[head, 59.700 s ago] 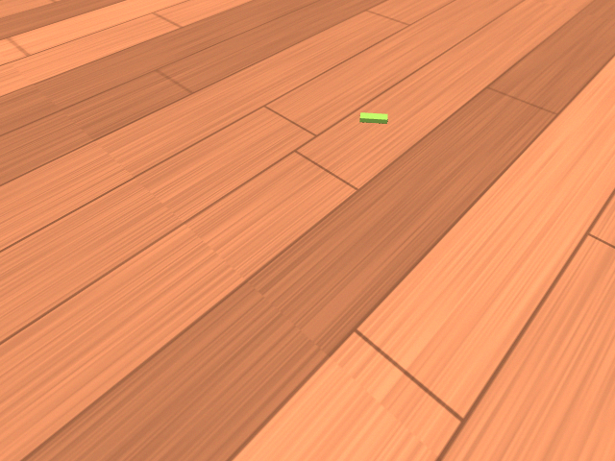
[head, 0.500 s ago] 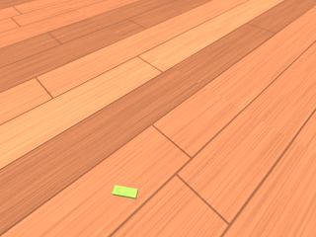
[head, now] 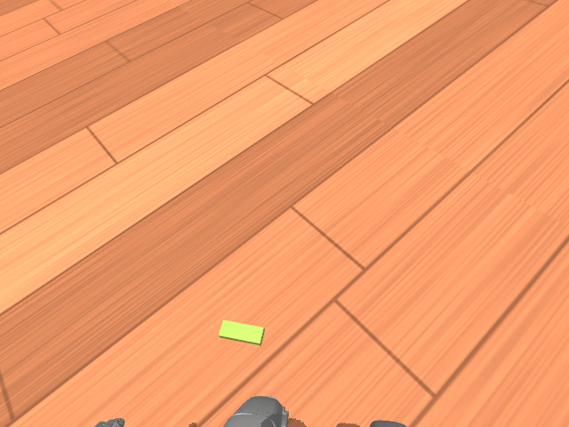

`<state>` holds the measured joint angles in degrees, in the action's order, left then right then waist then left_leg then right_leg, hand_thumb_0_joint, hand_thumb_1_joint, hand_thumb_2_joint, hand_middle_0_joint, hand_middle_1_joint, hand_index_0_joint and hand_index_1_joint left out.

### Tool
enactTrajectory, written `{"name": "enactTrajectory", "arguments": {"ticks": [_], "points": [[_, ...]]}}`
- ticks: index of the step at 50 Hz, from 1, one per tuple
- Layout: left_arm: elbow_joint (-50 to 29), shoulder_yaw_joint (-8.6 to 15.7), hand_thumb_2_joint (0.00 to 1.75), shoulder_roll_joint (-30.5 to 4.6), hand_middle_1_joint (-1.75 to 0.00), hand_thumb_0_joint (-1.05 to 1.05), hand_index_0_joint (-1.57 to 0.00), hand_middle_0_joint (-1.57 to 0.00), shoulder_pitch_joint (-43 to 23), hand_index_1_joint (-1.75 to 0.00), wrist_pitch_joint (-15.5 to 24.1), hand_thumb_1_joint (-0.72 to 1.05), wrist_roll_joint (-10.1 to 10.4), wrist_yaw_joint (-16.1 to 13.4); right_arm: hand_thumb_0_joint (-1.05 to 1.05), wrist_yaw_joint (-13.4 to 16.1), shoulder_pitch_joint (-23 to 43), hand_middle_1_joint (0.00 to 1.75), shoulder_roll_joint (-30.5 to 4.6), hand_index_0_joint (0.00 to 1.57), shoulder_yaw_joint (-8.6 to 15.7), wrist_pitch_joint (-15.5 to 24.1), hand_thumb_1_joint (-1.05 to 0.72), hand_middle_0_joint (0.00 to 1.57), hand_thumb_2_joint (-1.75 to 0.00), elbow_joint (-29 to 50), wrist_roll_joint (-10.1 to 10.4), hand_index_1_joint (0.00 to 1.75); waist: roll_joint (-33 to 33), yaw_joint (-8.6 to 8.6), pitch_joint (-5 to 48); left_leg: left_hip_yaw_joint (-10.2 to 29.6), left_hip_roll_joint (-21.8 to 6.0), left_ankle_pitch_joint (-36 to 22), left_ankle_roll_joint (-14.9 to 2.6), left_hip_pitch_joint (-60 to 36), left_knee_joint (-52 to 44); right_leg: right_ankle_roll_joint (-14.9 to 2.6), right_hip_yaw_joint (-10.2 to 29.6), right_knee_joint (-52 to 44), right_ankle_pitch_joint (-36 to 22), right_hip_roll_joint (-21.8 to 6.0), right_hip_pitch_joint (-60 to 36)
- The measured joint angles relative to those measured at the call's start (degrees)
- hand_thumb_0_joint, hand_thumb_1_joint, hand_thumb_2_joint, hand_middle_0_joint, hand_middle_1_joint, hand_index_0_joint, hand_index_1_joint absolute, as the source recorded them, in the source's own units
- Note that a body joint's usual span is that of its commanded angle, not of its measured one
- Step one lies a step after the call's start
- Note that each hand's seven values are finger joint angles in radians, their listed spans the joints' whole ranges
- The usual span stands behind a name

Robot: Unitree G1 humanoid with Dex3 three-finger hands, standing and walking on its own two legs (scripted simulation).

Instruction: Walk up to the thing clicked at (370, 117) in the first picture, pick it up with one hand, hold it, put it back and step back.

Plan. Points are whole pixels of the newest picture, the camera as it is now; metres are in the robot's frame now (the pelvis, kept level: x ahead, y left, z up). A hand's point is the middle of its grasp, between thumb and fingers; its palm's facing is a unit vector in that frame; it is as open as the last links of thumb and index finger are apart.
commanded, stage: walk up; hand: left
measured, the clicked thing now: (241, 332) +0.45 +0.27 -0.76
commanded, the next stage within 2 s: stand in 1.52 s
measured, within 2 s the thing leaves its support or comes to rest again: neither
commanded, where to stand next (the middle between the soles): +0.10 +0.06 m, yaw -3 degrees
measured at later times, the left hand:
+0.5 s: hand out of the picture +0.05 +0.30 -0.17, palm faces +0.00 -0.93 -0.38, open 7.4 cm
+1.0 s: hand out of the picture +0.06 +0.27 -0.14, palm faces -0.02 -0.90 -0.44, open 7.4 cm
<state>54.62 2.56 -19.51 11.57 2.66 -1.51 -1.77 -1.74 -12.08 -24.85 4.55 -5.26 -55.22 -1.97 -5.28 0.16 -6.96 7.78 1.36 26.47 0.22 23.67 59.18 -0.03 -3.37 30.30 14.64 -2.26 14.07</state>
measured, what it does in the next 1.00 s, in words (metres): steps on the spot: left foot, then right foot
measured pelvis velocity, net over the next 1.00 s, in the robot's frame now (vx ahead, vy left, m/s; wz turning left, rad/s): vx -0.02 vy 0.00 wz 0.02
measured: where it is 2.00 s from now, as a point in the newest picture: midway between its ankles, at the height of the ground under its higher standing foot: outside the picture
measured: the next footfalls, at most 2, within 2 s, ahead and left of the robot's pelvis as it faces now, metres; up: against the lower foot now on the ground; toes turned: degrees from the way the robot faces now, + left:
left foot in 0.18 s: +0.05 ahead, +0.18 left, +0.00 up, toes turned +1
right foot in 0.44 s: +0.04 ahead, -0.11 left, +0.00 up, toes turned -1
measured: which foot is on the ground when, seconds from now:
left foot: up 0.00-0.16, down 0.18-0.76, up 0.78-1.00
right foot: down 0.00-0.20, up 0.22-0.42, down 0.44-1.00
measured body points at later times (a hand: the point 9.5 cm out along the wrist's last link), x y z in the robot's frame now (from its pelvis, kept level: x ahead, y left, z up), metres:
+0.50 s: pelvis -0.01 +0.03 -0.02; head +0.03 +0.04 +0.43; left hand +0.05 +0.35 -0.14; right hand +0.13 -0.28 -0.13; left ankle +0.01 +0.18 -0.73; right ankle -0.02 -0.09 -0.74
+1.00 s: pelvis -0.02 +0.00 -0.01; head +0.01 -0.03 +0.44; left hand +0.06 +0.31 -0.11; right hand +0.04 -0.33 -0.14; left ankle -0.02 +0.15 -0.70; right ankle +0.00 -0.13 -0.73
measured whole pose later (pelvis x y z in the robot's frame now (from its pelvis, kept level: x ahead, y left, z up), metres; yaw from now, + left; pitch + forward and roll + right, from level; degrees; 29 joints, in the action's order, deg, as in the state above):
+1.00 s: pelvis -0.02 +0.00 -0.01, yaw +1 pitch -3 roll +0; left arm 53.0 1.8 -21.1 11.1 3.2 -1.7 -0.4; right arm -1.4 -12.1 -25.1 3.4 -3.2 -55.1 -1.9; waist -3.5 -0.8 -6.0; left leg 3.3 -2.1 27.7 -0.4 21.5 50.9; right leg -0.4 -0.8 36.8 18.3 -1.0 16.0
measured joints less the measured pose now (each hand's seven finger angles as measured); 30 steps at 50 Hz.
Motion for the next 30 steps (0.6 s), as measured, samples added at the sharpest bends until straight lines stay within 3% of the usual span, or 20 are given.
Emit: {"name": "enactTrajectory", "arguments": {"ticks": [6, 8, 10, 12, 14, 17, 21, 24, 25, 28, 30], "points": [[-3.5, 0.3, 0.90, -2.5, -0.30, 0.00, -0.21, -0.21, 0.4, -0.31, 0.1, 0.90, -0.3, -0.4, 0.01, -0.7, 2.0, 0.30, 0.6, 0.21, 0.3, 0.4, -0.91, 0.20, -0.90, 1.9, 0.3, 0.30, 1.6, 0.86, -0.8, -2.8, -2.8, -0.1, 0.34, -2.1, -10.5, 0.91, -0.6, 4.7, 2.9, -2.7, 1.6], [-3.9, 0.2, 0.90, -3.6, -0.30, 0.00, -0.20, -0.21, 0.0, -0.31, -0.6, 0.90, 0.1, -0.1, 0.01, -0.5, 2.9, 0.30, 0.7, 0.21, 0.1, 1.4, -0.91, 0.20, -0.90, 2.2, 0.9, 0.30, 2.6, 1.08, -0.8, -4.8, -3.0, -4.3, -0.05, -4.5, -17.4, 1.56, -0.4, 8.3, 4.8, -3.9, 3.2], [-3.7, 0.2, 0.90, -4.8, -0.30, 0.00, -0.20, -0.21, -0.8, -0.30, -1.7, 0.90, 0.8, -0.1, 0.01, 0.0, 4.0, 0.30, 1.3, 0.21, 0.0, 2.7, -0.91, 0.20, -0.90, 2.2, 0.9, 0.30, 4.7, 1.37, -1.4, -6.3, -1.8, -7.9, 0.77, -6.0, -20.4, 1.56, 1.1, 13.2, 6.7, -5.5, 5.2], [-2.7, 0.2, 0.90, -5.0, -0.30, 0.00, -0.20, -0.21, -2.0, -0.30, -3.0, 0.90, 1.4, -0.4, 0.01, 0.1, 5.0, 0.30, 2.2, 0.21, -0.7, 3.3, -0.91, 0.20, -0.90, 2.5, 1.1, 0.30, 5.3, 1.37, -1.8, -6.3, -1.8, -6.5, 0.81, -5.3, -18.3, 0.14, 4.5, 18.7, 13.7, -3.0, 7.0], [-1.7, 0.1, 0.90, -5.3, -0.30, 0.01, -0.20, -0.21, -2.8, -0.30, -3.8, 0.90, 1.8, -0.4, 0.01, 0.5, 5.4, 0.30, 3.3, 0.21, -1.6, 3.9, -0.91, 0.20, -0.90, 2.7, 1.3, 0.30, 5.8, 1.06, -1.5, -5.7, -2.2, -6.4, 0.55, -5.0, -18.3, -0.92, 6.7, 24.1, 17.2, 0.2, 8.2], [-1.0, 0.0, 0.90, -5.3, -0.30, 0.01, -0.20, -0.20, -2.9, -0.30, -3.8, 0.90, 1.9, 0.2, 0.01, 1.1, 5.9, 0.30, 4.3, 0.21, -2.7, 4.8, -0.90, 0.21, -0.90, 3.0, 1.3, 0.30, 6.7, 1.57, -0.8, -6.0, -2.8, -6.8, 0.69, -5.0, -19.0, -1.62, 6.8, 24.2, 16.1, 1.9, 7.7], [-0.4, 0.1, 0.90, -4.5, -0.30, 0.01, -0.20, -0.20, -1.9, -0.30, -4.0, 0.90, 0.8, 1.6, 0.01, 1.6, 6.2, 0.30, 4.1, 0.21, -3.1, 5.8, -0.90, 0.21, -0.90, 3.9, 1.0, 0.30, 6.6, 1.85, -0.2, -6.7, -3.8, -6.3, 1.09, -4.6, -18.1, -1.58, 4.1, 15.3, 15.2, 1.9, 3.6], [0.0, 0.5, 0.90, -3.4, -0.30, 0.01, -0.20, -0.21, -1.8, -0.30, -3.9, 0.90, -0.2, 2.3, 0.01, 2.1, 6.1, 0.30, 3.0, 0.21, -3.0, 6.0, -0.90, 0.21, -0.90, 4.1, 1.5, 0.31, 4.8, 1.65, -0.8, -5.8, -5.5, -5.6, 1.81, -3.9, -16.3, -0.99, 2.6, 9.4, 7.4, 3.3, 0.9], [-0.1, 0.4, 0.90, -3.2, -0.30, 0.01, -0.20, -0.21, -1.5, -0.30, -3.7, 0.90, -0.4, 2.6, 0.01, 2.4, 5.9, 0.30, 2.8, 0.21, -2.9, 5.8, -0.90, 0.21, -0.90, 3.9, 1.8, 0.31, 4.5, 1.44, -0.6, -5.3, -5.7, -5.6, 1.01, -3.7, -16.1, -0.84, 2.1, 9.1, 7.2, 3.6, 0.8], [-0.7, 0.2, 0.90, -2.9, -0.30, 0.01, -0.20, -0.21, -0.5, -0.30, -3.9, 0.90, -0.4, 3.5, 0.01, 3.0, 4.9, 0.30, 2.3, 0.21, -2.6, 5.8, -0.90, 0.21, -0.90, 2.6, 2.2, 0.30, 5.8, 1.32, 0.1, -6.1, -3.6, -3.2, -0.94, -5.0, -17.5, -0.95, 2.5, 9.8, 8.0, 2.4, 1.2], [-1.1, 0.1, 0.90, -2.9, -0.30, 0.01, -0.20, -0.21, -0.3, -0.30, -4.5, 0.90, -0.4, 3.8, 0.01, 3.3, 3.9, 0.30, 2.1, 0.21, -2.4, 6.6, -0.90, 0.21, -0.90, 1.8, 2.0, 0.30, 6.9, 1.36, 0.3, -6.8, -2.7, -7.7, 0.03, -6.1, -20.2, -0.87, 3.3, 10.8, 8.4, 1.6, 1.8]]}}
